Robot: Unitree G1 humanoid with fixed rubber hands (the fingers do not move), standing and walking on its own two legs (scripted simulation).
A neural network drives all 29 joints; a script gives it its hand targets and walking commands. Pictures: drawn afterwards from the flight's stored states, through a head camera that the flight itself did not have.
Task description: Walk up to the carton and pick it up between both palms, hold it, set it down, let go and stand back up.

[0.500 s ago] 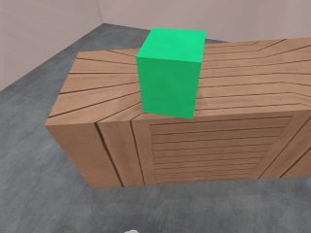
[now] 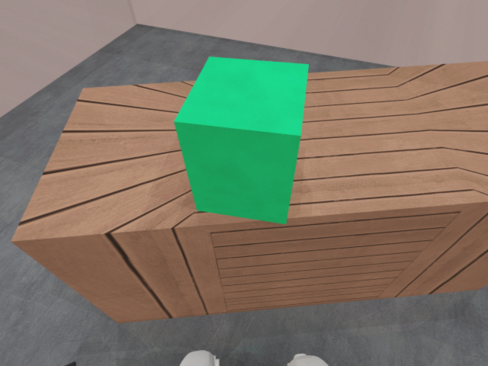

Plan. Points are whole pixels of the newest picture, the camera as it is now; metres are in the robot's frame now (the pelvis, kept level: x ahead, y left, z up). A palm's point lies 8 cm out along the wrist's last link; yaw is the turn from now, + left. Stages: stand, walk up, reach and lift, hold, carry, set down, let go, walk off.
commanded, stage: walk up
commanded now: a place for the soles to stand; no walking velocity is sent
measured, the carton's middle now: (248, 142) +0.54 +0.01 +0.05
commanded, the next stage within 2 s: none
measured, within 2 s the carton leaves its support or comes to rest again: neither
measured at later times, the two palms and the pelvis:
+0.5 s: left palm (85, 352) +0.18 +0.29 -0.08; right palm out of the picture +0.12 -0.36 -0.10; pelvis +0.08 -0.03 +0.00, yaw -1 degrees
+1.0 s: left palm (116, 321) +0.23 +0.26 -0.09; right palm out of the picture +0.14 -0.40 -0.09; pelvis +0.11 -0.06 +0.00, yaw -3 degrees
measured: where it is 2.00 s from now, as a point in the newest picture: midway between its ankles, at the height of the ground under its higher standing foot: outside the picture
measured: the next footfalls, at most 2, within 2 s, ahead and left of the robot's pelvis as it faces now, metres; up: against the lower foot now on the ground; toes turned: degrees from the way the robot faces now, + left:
left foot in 0.06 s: +0.09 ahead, +0.17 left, +0.00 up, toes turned +1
right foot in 0.28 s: +0.21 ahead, -0.19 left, +0.00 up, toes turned -3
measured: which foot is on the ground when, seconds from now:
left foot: up 0.00-0.04, down 0.06-0.32, up 0.34-0.56, down 0.58-0.84, up 0.86-1.00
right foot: down 0.00-0.06, up 0.08-0.26, down 0.28-1.00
